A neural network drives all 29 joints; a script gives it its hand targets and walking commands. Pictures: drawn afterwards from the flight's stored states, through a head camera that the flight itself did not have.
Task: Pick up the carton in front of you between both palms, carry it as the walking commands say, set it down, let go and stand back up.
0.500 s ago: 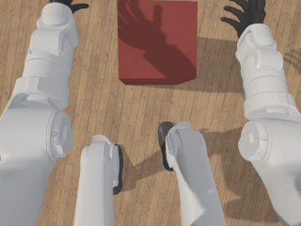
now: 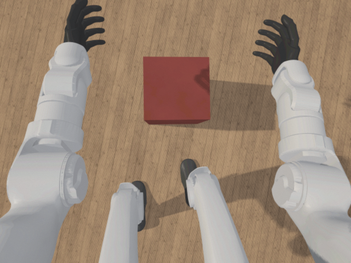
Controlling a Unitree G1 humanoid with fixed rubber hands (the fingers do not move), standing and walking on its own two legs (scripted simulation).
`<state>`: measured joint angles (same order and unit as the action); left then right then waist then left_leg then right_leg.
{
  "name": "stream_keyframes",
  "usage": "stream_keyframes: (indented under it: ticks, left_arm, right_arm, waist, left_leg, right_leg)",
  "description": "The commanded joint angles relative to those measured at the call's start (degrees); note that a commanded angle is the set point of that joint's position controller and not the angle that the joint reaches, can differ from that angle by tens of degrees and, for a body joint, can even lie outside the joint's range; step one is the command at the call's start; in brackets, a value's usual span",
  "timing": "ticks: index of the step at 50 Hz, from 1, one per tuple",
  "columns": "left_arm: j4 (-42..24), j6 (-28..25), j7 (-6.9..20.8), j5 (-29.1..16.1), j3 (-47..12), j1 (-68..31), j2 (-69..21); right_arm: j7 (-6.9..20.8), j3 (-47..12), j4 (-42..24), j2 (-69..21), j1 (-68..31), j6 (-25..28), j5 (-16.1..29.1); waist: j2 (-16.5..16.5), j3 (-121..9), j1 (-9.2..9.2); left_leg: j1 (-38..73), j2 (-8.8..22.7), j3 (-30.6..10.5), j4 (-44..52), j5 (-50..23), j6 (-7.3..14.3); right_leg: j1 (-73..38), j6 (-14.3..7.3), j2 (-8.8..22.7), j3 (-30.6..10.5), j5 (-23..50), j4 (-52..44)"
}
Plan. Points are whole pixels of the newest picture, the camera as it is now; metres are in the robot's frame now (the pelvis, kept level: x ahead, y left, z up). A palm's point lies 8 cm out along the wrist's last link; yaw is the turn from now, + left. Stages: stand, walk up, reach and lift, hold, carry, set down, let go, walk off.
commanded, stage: set down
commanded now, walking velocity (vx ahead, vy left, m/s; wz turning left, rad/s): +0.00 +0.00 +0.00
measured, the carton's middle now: (174, 95) +0.51 -0.09 -0.48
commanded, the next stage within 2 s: let go in 0.02 s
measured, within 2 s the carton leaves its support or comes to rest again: neither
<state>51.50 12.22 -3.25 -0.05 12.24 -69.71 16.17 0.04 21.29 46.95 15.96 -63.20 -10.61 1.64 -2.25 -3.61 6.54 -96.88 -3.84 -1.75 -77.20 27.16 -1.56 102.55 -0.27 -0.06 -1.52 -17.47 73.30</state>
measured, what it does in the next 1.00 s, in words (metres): rises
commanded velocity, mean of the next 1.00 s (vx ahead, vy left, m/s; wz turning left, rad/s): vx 0.00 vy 0.00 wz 0.00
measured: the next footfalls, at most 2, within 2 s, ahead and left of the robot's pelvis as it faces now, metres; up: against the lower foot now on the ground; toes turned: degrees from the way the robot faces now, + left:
none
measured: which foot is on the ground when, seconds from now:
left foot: down 0.00-1.00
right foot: down 0.00-1.00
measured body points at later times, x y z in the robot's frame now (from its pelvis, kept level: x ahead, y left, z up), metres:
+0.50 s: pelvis +0.05 -0.02 +0.12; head +0.27 -0.04 +0.51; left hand +0.44 +0.14 +0.00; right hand +0.37 -0.29 +0.01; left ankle +0.05 +0.13 -0.57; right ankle +0.11 -0.11 -0.57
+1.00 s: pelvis +0.10 +0.02 +0.17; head +0.14 +0.02 +0.62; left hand +0.30 +0.24 +0.09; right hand +0.25 -0.23 +0.10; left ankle +0.05 +0.13 -0.57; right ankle +0.11 -0.11 -0.57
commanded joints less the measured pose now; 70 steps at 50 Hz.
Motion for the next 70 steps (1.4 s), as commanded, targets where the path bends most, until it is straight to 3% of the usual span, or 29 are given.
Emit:
stream_keyframes:
  ticks: [1, 6, 11, 18, 30, 39, 45, 51, 57, 64, 65, 66, 70]
  left_arm:
    - [-4.96, -1.72, 0.66, 1.01, 1.09, -13.27, 4.54]
    - [-6.42, -2.06, 0.02, 4.73, 2.99, -5.74, 1.50]
    - [-14.42, -2.13, -2.31, 7.54, 3.32, 8.52, -2.96]
    - [-24.94, -4.80, -1.91, 6.29, 0.84, 23.87, -4.31]
    - [-21.51, -11.08, 1.95, 4.57, -1.82, 53.06, -3.33]
    - [-26.87, -13.61, 3.81, 2.22, -5.36, 69.66, -1.75]
    - [-29.19, -12.53, 4.78, 1.50, -7.39, 76.53, -1.03]
    - [-30.85, -9.72, 5.93, 0.61, -8.89, 78.87, -0.63]
    - [-32.02, -7.34, 6.64, -0.02, -9.36, 78.76, -0.38]
    - [-31.96, -6.23, 6.77, 0.72, -8.51, 79.79, 0.49]
    - [-28.02, -7.72, 5.57, -0.07, -8.20, 82.53, 0.42]
    - [-28.97, -8.09, 5.00, 0.46, -8.01, 82.31, 0.42]
    - [-29.90, -8.38, 4.63, 0.04, -8.85, 80.30, 0.74]
  right_arm:
    - [0.46, 1.42, -5.26, 6.61, -10.89, 1.75, -1.37]
    - [2.31, 1.53, -5.99, 5.77, -4.24, 2.44, -4.64]
    - [4.85, -0.78, -11.64, 5.90, 8.60, 2.73, -7.81]
    - [6.61, -6.22, -19.00, 5.09, 23.58, 4.47, -6.19]
    - [4.74, -12.64, -21.78, 0.49, 52.85, 9.77, -2.06]
    - [3.71, -16.60, -27.01, 0.38, 69.91, 11.52, -0.81]
    - [4.02, -17.75, -28.05, 1.57, 73.33, 10.24, -0.49]
    - [4.24, -17.05, -28.13, 2.66, 74.21, 7.04, -1.58]
    - [4.11, -16.44, -28.13, 2.84, 74.30, 4.40, -2.90]
    - [3.91, -16.64, -28.54, 2.29, 74.42, 3.62, -2.87]
    - [2.53, -16.53, -30.63, 4.14, 72.34, 0.72, -3.73]
    - [1.98, -16.66, -30.52, 3.83, 73.63, 0.16, -3.74]
    - [1.12, -17.81, -30.67, 2.94, 73.86, -0.65, -2.83]
  waist:
    - [-1.09, -55.88, 2.34]
    - [-1.36, -58.14, 1.15]
    - [0.18, -59.36, 0.49]
    - [2.91, -46.76, -0.21]
    - [5.40, -30.71, -2.95]
    - [2.55, -16.64, -3.65]
    - [-1.33, -4.90, -5.42]
    - [-1.65, 3.89, -6.08]
    - [0.23, 7.55, -5.56]
    - [0.70, 6.02, -6.10]
    - [1.57, 2.34, -6.22]
    - [0.19, 2.63, -6.58]
    - [-0.04, 2.63, -6.09]
  left_leg:
    - [16.33, -2.60, 4.06, 12.50, -11.89, -1.30]
    - [23.60, -2.16, 3.60, 17.97, -15.93, -1.67]
    - [31.17, -2.02, 3.43, 24.04, -19.35, -1.85]
    - [34.09, -1.48, 3.21, 31.80, -14.09, -1.10]
    - [44.49, -0.16, 2.36, 41.21, -14.74, 0.47]
    - [67.61, 1.22, 0.85, 50.07, -19.94, 1.07]
    - [76.42, 2.74, -0.01, 56.18, -21.37, 0.49]
    - [75.73, 4.65, -1.09, 60.27, -17.07, 1.16]
    - [76.42, 4.98, -1.20, 60.93, -17.31, 1.48]
    - [81.02, 3.58, -0.20, 58.51, -24.46, 0.80]
    - [85.05, 3.26, -0.76, 55.74, -30.85, 0.64]
    - [85.38, 3.03, -0.47, 54.79, -33.18, 0.05]
    - [84.65, 2.56, -0.01, 54.25, -31.81, 0.37]
  right_leg:
    - [-51.17, 2.17, -2.37, 3.79, 23.05, -6.09]
    - [-56.99, 1.59, -2.42, 3.65, 25.04, -11.25]
    - [-67.92, 0.68, -2.53, 3.01, 28.56, -16.31]
    - [-81.57, 0.23, -1.45, -0.27, 27.20, -23.92]
    - [-97.25, 1.11, 0.46, -3.49, 34.80, -32.67]
    - [-99.01, 1.43, -0.78, -0.90, 28.80, -41.89]
    - [-100.42, 1.24, -2.24, 1.17, 20.12, -47.28]
    - [-105.89, 1.28, -3.65, 2.26, 15.99, -47.71]
    - [-109.13, 1.38, -4.11, 2.44, 16.51, -47.32]
    - [-109.58, 1.13, -3.47, 1.53, 20.35, -48.16]
    - [-107.26, 1.28, -5.00, 1.77, 18.68, -46.16]
    - [-105.91, 1.14, -4.74, 1.97, 18.63, -46.23]
    - [-103.66, 1.11, -4.44, 1.25, 20.67, -46.03]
